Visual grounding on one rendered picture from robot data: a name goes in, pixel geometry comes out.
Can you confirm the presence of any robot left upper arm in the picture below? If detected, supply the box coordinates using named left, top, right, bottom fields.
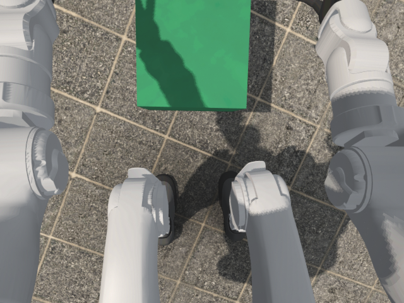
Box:
left=0, top=126, right=69, bottom=303

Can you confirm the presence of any carton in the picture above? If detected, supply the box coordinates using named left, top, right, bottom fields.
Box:
left=135, top=0, right=251, bottom=112

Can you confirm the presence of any right robot forearm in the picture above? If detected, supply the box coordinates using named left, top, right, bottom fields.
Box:
left=315, top=0, right=404, bottom=148

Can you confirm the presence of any right robot thigh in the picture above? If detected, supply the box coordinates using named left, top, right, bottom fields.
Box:
left=231, top=170, right=316, bottom=303

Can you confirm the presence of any robot right upper arm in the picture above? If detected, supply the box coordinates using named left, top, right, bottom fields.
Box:
left=324, top=146, right=404, bottom=303

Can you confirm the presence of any robot thigh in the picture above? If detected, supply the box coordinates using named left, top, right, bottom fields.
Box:
left=99, top=178, right=169, bottom=303
left=231, top=170, right=316, bottom=303

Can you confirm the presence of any left robot thigh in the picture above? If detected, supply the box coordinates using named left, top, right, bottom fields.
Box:
left=99, top=178, right=169, bottom=303

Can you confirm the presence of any right robot hand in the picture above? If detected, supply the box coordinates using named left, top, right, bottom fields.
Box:
left=296, top=0, right=341, bottom=24

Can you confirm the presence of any left robot forearm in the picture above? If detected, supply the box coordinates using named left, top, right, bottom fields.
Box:
left=0, top=0, right=59, bottom=130

